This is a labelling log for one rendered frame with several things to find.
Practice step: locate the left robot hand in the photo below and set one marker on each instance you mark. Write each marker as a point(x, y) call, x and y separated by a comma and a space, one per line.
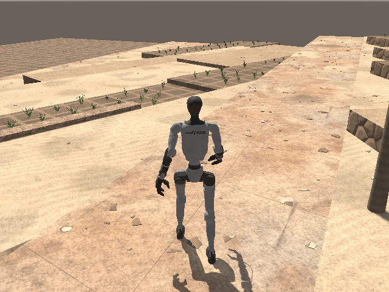
point(159, 183)

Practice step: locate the right robot thigh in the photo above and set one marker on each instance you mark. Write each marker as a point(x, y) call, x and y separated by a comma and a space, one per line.
point(209, 194)

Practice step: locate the robot left upper arm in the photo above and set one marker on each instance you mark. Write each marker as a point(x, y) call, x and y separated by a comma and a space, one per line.
point(172, 140)

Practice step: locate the right robot hand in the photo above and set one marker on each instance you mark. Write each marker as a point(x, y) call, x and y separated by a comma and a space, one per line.
point(213, 157)

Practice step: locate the robot right upper arm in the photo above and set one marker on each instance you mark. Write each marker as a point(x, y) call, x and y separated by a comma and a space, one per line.
point(214, 129)

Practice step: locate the robot right forearm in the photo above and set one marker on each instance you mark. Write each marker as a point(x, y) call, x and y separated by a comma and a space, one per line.
point(220, 155)

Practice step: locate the robot thigh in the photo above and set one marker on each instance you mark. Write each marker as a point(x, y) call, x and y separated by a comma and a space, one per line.
point(209, 194)
point(180, 181)

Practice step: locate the robot left forearm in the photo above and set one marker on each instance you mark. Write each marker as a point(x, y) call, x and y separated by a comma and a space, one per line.
point(165, 165)

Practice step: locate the left robot thigh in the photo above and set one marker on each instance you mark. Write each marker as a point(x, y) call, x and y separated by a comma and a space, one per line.
point(180, 181)

